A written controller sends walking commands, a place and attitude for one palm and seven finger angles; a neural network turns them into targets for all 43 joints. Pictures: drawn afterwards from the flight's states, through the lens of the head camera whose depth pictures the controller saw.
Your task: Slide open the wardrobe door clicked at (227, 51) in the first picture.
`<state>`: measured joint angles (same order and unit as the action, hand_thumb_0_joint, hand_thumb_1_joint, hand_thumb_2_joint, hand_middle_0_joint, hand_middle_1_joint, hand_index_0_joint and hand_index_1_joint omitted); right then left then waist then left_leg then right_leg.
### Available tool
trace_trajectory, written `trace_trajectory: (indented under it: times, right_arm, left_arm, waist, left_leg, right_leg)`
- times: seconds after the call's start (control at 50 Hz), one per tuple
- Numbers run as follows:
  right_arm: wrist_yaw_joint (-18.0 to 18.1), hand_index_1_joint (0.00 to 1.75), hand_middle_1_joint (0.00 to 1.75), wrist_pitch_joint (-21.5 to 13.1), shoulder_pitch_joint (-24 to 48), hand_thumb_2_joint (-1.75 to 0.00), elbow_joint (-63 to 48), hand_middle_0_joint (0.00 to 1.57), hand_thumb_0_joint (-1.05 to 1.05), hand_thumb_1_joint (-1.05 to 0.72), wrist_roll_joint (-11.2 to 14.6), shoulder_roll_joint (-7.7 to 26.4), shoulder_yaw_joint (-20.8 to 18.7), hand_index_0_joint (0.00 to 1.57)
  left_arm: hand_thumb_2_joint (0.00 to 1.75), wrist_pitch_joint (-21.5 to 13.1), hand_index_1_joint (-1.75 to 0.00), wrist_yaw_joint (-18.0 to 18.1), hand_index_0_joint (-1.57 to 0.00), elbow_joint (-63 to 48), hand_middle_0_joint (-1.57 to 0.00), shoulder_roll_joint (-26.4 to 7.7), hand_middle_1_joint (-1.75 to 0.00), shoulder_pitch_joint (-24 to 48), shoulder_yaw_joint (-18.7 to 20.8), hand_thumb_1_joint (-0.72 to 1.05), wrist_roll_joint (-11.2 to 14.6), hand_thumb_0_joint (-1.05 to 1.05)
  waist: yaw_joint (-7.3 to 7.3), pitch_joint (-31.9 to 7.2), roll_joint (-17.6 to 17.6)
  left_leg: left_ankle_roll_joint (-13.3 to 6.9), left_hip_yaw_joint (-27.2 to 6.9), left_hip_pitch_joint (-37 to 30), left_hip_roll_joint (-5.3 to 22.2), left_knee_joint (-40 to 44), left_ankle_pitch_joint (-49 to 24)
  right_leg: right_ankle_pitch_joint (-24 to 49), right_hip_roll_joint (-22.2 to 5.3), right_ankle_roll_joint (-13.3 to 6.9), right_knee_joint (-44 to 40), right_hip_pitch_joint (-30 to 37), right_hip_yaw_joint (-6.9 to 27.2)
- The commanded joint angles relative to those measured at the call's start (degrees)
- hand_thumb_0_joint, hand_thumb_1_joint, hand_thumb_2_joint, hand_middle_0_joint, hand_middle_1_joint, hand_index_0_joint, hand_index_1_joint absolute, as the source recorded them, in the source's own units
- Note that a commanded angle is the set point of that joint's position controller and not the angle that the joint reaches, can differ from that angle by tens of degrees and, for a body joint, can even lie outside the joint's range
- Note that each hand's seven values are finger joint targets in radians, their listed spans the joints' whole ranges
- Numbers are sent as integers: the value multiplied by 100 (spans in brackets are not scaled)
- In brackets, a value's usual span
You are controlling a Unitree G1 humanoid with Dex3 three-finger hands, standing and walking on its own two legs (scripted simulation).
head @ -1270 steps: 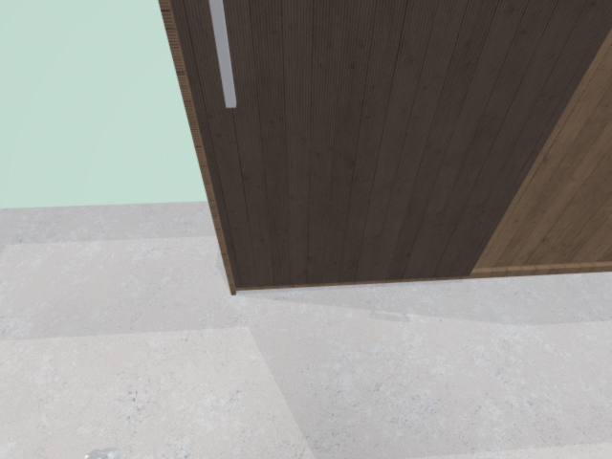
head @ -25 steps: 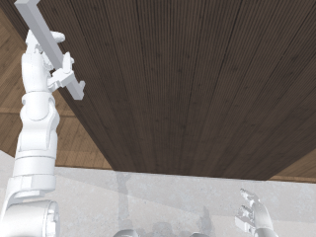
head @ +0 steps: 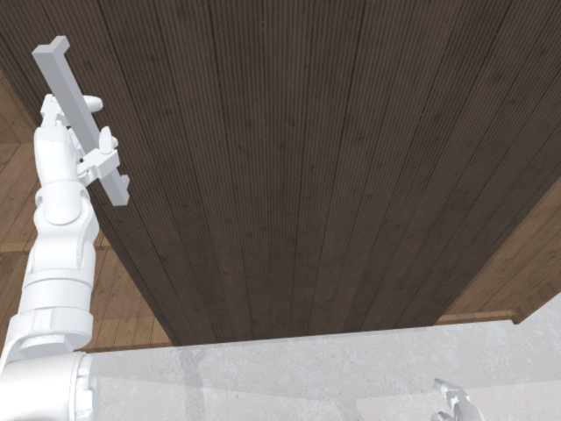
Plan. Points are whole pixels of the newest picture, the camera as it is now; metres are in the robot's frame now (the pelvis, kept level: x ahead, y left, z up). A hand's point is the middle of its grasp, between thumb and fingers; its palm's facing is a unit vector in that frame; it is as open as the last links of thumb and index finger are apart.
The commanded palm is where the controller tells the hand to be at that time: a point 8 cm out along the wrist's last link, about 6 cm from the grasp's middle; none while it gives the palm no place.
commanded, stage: stop walking and hold the door there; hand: left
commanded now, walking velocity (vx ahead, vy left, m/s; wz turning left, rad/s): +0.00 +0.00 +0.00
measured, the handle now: (94, 131) +0.45 +0.29 +0.19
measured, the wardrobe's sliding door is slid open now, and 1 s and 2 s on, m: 0.56 0.56 0.56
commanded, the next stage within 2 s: loosen the grip on the handle in 1.50 s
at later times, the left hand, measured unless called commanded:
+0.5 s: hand (109, 153) +0.41 +0.26 +0.18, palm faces +0.40 -0.90 -0.18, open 6.4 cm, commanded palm +0.37 +0.28 +0.17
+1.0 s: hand (106, 154) +0.40 +0.26 +0.18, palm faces +0.30 -0.94 -0.18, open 6.2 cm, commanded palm +0.37 +0.28 +0.17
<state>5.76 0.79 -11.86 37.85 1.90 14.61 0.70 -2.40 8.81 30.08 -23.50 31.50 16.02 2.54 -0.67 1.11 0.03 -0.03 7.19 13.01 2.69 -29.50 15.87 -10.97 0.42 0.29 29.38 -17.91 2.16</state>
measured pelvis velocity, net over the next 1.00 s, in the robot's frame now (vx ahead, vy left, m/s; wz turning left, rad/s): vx -0.02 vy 0.05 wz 0.00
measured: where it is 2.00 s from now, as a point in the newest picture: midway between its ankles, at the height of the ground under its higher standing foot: outside the picture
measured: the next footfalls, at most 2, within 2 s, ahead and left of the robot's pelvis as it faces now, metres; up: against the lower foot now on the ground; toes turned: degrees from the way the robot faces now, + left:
right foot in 1.04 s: +0.00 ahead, -0.07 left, +0.00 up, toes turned -2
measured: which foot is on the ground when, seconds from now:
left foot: down 0.00-1.00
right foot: down 0.00-0.64, up 0.66-1.00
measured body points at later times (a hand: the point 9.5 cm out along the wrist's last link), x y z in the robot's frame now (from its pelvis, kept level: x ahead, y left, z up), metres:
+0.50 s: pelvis +0.00 +0.02 +0.00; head +0.00 +0.00 +0.45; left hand +0.38 +0.30 +0.19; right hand +0.13 -0.25 -0.11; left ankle +0.00 +0.12 -0.73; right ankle +0.05 -0.12 -0.74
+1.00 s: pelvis -0.02 +0.05 +0.01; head +0.02 +0.04 +0.45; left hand +0.38 +0.31 +0.19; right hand +0.13 -0.14 -0.12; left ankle +0.00 +0.12 -0.74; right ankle -0.03 -0.06 -0.72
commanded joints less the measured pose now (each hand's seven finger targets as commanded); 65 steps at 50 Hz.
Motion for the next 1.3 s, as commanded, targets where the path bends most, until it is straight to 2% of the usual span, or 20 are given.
trace_trajectory:
  times: [0.0, 0.16, 0.28, 0.34, 0.38, 0.46, 0.52, 0.56, 0.6, 0.64, 0.68, 0.72, 0.74, 0.8, 0.94, 1.02, 1.06, 1.12, 1.2, 1.28]
  right_arm:
    - [67, 30, 30, -240, 498, -90, -738, 20, 0, -90, -2, 819, -264, 20]
    - [118, 30, 30, -264, 350, -90, -619, 20, 0, -90, 10, 776, -278, 20]
    - [147, 30, 30, -262, 359, -90, -559, 20, 0, -90, 25, 779, -269, 20]
    - [133, 30, 30, -242, 341, -90, -581, 20, 0, -90, 28, 754, -275, 20]
    - [139, 30, 30, -172, 369, -90, -588, 20, 0, -90, 22, 802, -303, 20]
    - [88, 30, 30, -23, 319, -90, -626, 20, 0, -90, 10, 774, -363, 20]
    - [54, 30, 30, 49, 382, -90, -618, 20, 0, -90, 0, 765, -366, 20]
    - [28, 30, 30, 54, 478, -90, -669, 20, 0, -90, 16, 688, -341, 20]
    - [29, 30, 30, 69, 576, -90, -668, 20, 0, -90, 26, 763, -336, 20]
    - [-44, 30, 30, 4, 685, -90, -887, 20, 0, -90, 68, 598, -238, 20]
    - [-84, 30, 30, -142, 485, -90, -738, 20, 0, -90, 63, 542, -197, 20]
    - [-107, 30, 30, -255, 242, -90, -537, 20, 0, -90, 19, 766, -310, 20]
    - [-126, 30, 30, -307, 285, -90, -569, 20, 0, -90, 21, 696, -268, 20]
    - [-124, 30, 30, -416, 253, -90, -542, 20, 0, -90, -47, 677, -182, 20]
    - [-128, 30, 30, -507, 398, -90, -612, 20, 0, -90, -101, 653, -74, 20]
    - [-46, 30, 30, -426, 541, -90, -728, 20, 0, -90, -94, 596, -73, 20]
    - [-12, 30, 30, -384, 351, -90, -674, 20, 0, -90, -33, 677, -153, 20]
    - [26, 30, 30, -347, 404, -90, -695, 20, 0, -90, 5, 727, -172, 20]
    - [51, 30, 30, -290, 476, -90, -692, 20, 0, -90, 21, 741, -166, 20]
    - [99, 30, 30, -259, 382, -90, -608, 20, 0, -90, 15, 878, -224, 20]
  left_arm:
    - [90, -639, -140, -112, -45, -1422, -45, -1047, -140, 2195, -146, 90, -90, 0]
    - [90, -687, -140, -113, -45, -1305, -45, -1059, -140, 2403, -152, 90, -86, 0]
    - [90, -683, -140, -139, -45, -1290, -45, -896, -140, 2383, -339, 90, -54, 0]
    - [90, -682, -140, -134, -45, -1267, -45, -886, -140, 2343, -300, 90, -69, 0]
    - [90, -674, -140, -129, -45, -1256, -45, -844, -140, 2372, -409, 90, -78, 0]
    - [90, -627, -140, -101, -45, -1064, -45, -1145, -140, 2399, -145, 90, -112, 0]
    - [90, -543, -140, -136, -45, -916, -45, -1125, -140, 2484, -123, 90, -95, 0]
    - [90, -526, -140, -186, -45, -1054, -45, -754, -140, 2788, -397, 90, -80, 0]
    - [90, -593, -140, -198, -45, -1081, -45, -479, -140, 2868, -577, 90, -66, 0]
    - [90, -795, -140, -271, -45, -1617, -45, 154, -140, 3201, -1089, 90, -14, 0]
    - [90, -882, -140, -281, -45, -1638, -45, 223, -140, 3343, -1123, 90, 21, 0]
    - [90, -764, -140, -257, -45, -1305, -45, 20, -140, 3076, -988, 90, -33, 0]
    - [90, -732, -140, -293, -45, -1520, -45, 230, -140, 3214, -1186, 90, -16, 0]
    - [90, -642, -140, -311, -45, -1567, -45, -45, -140, 3205, -1012, 90, -26, 0]
    - [90, -587, -140, -325, -45, -1666, -45, -312, -140, 3151, -805, 90, -19, 0]
    - [90, -667, -140, -330, -45, -1662, -45, -384, -140, 3144, -740, 90, -55, 0]
    - [90, -635, -140, -288, -45, -1587, -45, -480, -140, 2937, -668, 90, -15, 0]
    - [90, -614, -140, -226, -45, -1666, -45, -729, -140, 3017, -488, 90, -23, 0]
    - [90, -586, -140, -243, -45, -1319, -45, -497, -140, 3069, -668, 90, 35, 0]
    - [90, -608, -140, -203, -45, -1004, -45, -936, -140, 3127, -415, 90, -5, 0]
  waist:
    - [108, -1740, 618]
    - [60, -1874, 204]
    - [27, -1833, 509]
    - [49, -1841, 303]
    - [28, -1750, 405]
    - [35, -1880, -574]
    - [66, -1833, -853]
    - [19, -1917, -900]
    - [6, -1883, 180]
    - [7, -1997, 1354]
    - [-3, -1878, 851]
    - [-42, -1755, 376]
    - [-52, -1783, 506]
    - [-30, -1882, 818]
    - [55, -2108, 719]
    - [-32, -2168, 17]
    - [-4, -2485, -144]
    - [9, -2653, 161]
    - [6, -2200, 475]
    - [14, -2087, 464]
  left_leg:
    - [-116, -550, -352, 786, 626, -1225]
    - [-65, -451, -489, 650, 475, -1100]
    - [-81, -456, -631, 730, 523, -1411]
    - [-68, -438, -572, 719, 454, -1395]
    - [-47, -380, -364, 564, 324, -1129]
    - [96, -287, -24, 89, -348, -245]
    - [127, -379, 30, -17, -295, 82]
    - [108, -317, -314, 79, 129, -546]
    - [-91, -669, -719, 602, 567, -1710]
    - [-516, -1555, -1263, 1416, 774, -3647]
    - [-840, -1741, -1783, 1633, 609, -4223]
    - [-744, -1625, -2048, 1536, 508, -4816]
    - [-640, -1457, -2166, 1475, 510, -4818]
    - [-400, -1355, -2297, 1363, 630, -4741]
    - [-355, -1097, -2139, 1420, 514, -4267]
    - [84, -721, -921, 920, 204, -2635]
    - [73, -631, -1147, 851, 31, -2784]
    - [-25, -678, -1366, 928, -26, -3466]
    - [-176, -907, -1006, 1064, 368, -2432]
    - [-117, -779, -779, 908, 359, -1904]
  right_leg:
    - [1095, -348, -29, -4, 774, 87]
    - [1405, -480, -78, -99, 680, 265]
    - [1456, -444, -43, -5, 575, 149]
    - [1550, -455, -48, 12, 606, 162]
    - [1664, -660, -106, -71, 697, 340]
    - [1536, -1573, -398, -580, 804, 1128]
    - [1847, -1913, -490, -557, 859, 1142]
    - [2009, -1800, -330, -223, 790, 745]
    - [1470, -1099, 9, 714, 311, -56]
    - [-1542, -380, 168, 2237, -649, -564]
    - [-2041, -331, 93, 2924, -1227, -413]
    - [-1744, -311, 139, 2722, -1331, -415]
    - [-1608, -297, 131, 2505, -1236, -445]
    - [-1361, -184, 93, 1838, -857, -482]
    - [-635, -177, -10, 129, 212, -389]
    - [2210, -874, -229, -155, 1224, 197]
    - [2619, -921, -234, 39, 1171, 264]
    - [2519, -795, -122, 174, 1083, 68]
    - [1124, -605, -77, -2, 858, 19]
    - [1232, -746, -134, -251, 915, 206]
